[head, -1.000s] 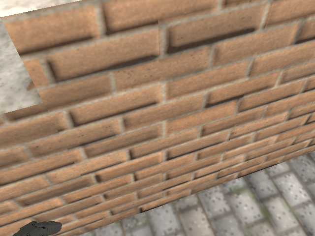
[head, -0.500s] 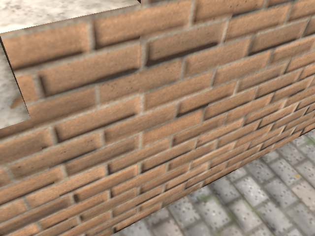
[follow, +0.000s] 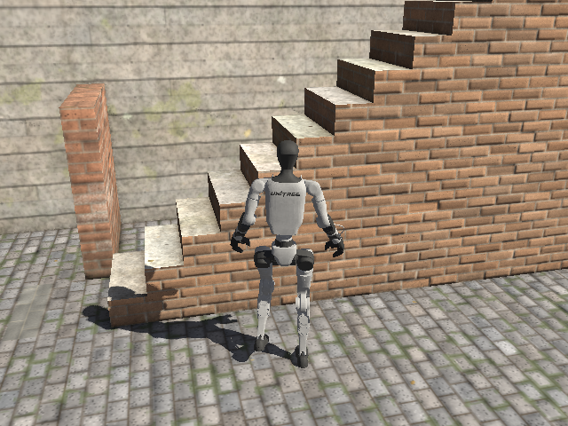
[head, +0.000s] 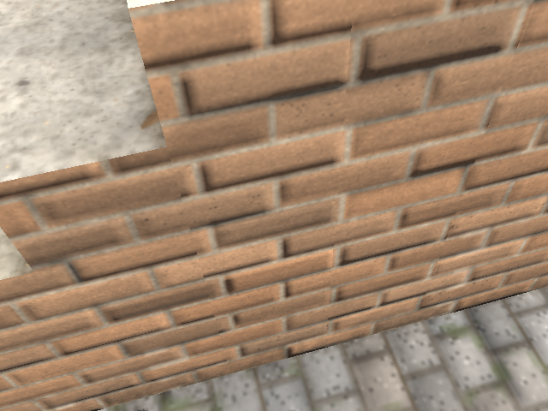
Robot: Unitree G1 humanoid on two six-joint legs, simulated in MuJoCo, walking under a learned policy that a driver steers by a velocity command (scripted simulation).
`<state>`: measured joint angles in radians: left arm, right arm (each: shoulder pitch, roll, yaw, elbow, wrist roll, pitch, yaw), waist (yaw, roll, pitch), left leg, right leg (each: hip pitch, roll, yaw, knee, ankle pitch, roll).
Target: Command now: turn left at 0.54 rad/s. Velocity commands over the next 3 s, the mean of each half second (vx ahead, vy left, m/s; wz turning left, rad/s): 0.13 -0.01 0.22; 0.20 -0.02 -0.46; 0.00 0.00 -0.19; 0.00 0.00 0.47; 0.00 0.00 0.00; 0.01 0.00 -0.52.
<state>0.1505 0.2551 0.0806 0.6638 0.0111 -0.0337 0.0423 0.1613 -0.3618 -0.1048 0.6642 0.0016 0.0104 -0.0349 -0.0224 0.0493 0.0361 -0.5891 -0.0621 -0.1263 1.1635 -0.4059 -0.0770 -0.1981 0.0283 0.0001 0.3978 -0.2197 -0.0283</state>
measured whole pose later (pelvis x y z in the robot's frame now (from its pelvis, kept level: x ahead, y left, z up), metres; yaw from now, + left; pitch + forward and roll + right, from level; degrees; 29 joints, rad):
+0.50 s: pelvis -0.01 +0.08 +0.00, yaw +4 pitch +1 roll +0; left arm 0.24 0.29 0.06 0.75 0.01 0.02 0.05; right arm 0.21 -0.20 0.00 0.75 -0.04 -0.04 -0.03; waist 0.03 -0.06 -0.01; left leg -0.14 -0.03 0.09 0.41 -0.29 0.05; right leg -0.51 -0.07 0.05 0.95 -0.30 0.12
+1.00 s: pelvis +0.04 +0.02 +0.00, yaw -12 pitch +4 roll +1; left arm 0.15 0.31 0.08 0.62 -0.01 -0.02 0.02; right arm 0.13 -0.33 -0.05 0.74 -0.03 -0.06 -0.04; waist -0.03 0.03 0.03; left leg -0.53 0.06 -0.03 1.08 -0.37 -0.07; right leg -0.27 0.06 0.03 0.42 -0.21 -0.06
